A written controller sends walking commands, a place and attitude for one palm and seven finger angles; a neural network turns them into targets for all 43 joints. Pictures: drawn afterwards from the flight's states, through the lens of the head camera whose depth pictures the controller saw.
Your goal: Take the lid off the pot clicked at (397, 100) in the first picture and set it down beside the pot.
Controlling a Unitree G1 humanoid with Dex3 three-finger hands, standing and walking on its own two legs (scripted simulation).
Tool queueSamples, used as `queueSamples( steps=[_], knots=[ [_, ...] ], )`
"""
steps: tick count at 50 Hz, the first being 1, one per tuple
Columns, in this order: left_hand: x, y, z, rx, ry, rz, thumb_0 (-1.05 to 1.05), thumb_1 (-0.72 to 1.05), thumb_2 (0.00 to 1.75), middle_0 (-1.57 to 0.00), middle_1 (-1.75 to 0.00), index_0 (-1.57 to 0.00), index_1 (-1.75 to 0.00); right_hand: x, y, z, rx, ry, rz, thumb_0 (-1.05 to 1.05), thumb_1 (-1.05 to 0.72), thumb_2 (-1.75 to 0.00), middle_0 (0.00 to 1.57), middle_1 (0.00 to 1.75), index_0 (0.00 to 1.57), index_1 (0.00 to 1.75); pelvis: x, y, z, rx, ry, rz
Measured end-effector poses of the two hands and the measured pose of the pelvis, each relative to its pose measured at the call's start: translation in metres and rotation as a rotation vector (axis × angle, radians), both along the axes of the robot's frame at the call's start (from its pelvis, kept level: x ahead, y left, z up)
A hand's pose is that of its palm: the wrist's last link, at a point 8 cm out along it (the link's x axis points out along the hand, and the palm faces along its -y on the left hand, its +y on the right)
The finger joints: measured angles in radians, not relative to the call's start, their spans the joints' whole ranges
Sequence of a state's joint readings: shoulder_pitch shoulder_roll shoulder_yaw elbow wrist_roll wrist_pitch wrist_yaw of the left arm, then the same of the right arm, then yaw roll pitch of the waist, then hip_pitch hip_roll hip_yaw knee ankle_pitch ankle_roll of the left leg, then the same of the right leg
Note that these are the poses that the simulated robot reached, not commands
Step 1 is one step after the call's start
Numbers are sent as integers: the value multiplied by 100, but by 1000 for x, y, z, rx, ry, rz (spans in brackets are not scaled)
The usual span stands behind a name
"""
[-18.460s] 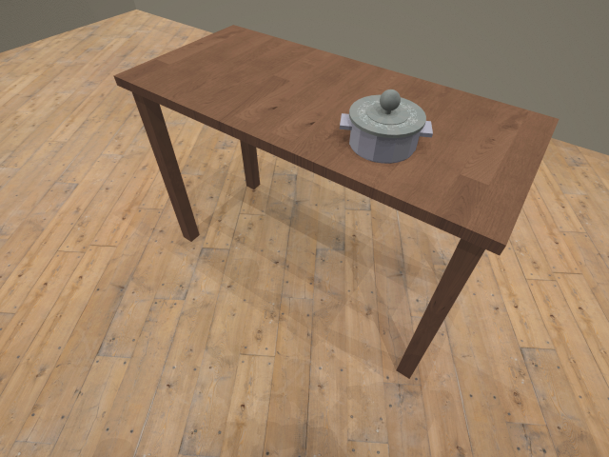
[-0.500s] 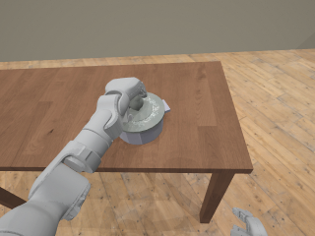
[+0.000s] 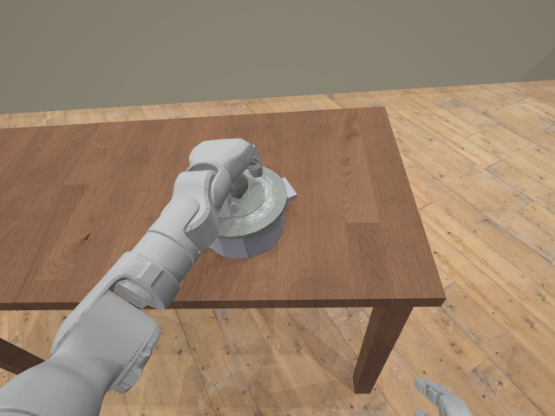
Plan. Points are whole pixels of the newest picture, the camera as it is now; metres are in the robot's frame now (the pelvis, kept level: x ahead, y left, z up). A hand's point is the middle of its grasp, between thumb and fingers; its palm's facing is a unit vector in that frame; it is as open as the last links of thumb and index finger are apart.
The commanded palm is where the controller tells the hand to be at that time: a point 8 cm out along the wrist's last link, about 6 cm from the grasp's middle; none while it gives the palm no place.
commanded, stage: close the fingers and squeeze the knob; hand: left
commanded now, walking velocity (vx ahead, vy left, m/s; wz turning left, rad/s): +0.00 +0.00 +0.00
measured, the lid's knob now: (235, 183) +0.46 +0.08 +0.09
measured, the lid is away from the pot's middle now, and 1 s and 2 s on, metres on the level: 0.00 0.00 0.01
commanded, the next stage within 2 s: lift the lid straight up in 1.38 s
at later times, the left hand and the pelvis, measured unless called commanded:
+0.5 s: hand (227, 189) +0.43 +0.08 +0.10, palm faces -0.30 -0.04 -0.95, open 7.5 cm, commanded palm +0.41 +0.09 +0.17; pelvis +0.00 +0.00 +0.00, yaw +0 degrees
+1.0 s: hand (224, 189) +0.43 +0.09 +0.10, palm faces -0.30 -0.08 -0.95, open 7.1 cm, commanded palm +0.42 +0.10 +0.17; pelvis +0.00 +0.00 +0.00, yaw +0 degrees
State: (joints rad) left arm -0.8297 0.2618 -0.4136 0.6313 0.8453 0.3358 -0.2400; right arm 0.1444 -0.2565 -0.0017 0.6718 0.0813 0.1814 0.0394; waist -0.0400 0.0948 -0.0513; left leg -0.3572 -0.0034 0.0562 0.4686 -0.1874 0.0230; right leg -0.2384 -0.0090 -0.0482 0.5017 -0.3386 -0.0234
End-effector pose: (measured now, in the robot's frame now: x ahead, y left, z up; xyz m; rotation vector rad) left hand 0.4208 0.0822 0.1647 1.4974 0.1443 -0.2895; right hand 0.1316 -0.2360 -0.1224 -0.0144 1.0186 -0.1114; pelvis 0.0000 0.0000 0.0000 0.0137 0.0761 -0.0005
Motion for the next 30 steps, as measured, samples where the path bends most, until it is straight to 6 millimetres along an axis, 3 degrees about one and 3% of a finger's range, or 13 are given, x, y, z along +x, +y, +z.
queueSamples(
  steps=[8, 14, 30],
  knots=[
    [1, 9, -2, 3, 25, 48, 0, -4, 117, -68, -66, -68, -65, 16, 0, 7, -13, -35, 18, 1, -91, -90, 20, 29, 20, 30, -1, -2, 0, 0, -3, 4],
    [2, 4, 1, 4, 20, 9, 0, 4, 113, -69, -76, -67, -75, 21, -1, 10, -24, -46, 24, 1, -91, -90, 20, 29, 20, 30, -1, -2, 0, -1, 2, 10],
    [6, 5, -3, -15, 25, 10, 0, 19, 93, -73, -92, -71, -90, 7, 1, 2, -14, 6, 13, 1, -91, -90, 20, 29, 20, 30, 2, -1, 0, -1, 6, 3]
  ],
)
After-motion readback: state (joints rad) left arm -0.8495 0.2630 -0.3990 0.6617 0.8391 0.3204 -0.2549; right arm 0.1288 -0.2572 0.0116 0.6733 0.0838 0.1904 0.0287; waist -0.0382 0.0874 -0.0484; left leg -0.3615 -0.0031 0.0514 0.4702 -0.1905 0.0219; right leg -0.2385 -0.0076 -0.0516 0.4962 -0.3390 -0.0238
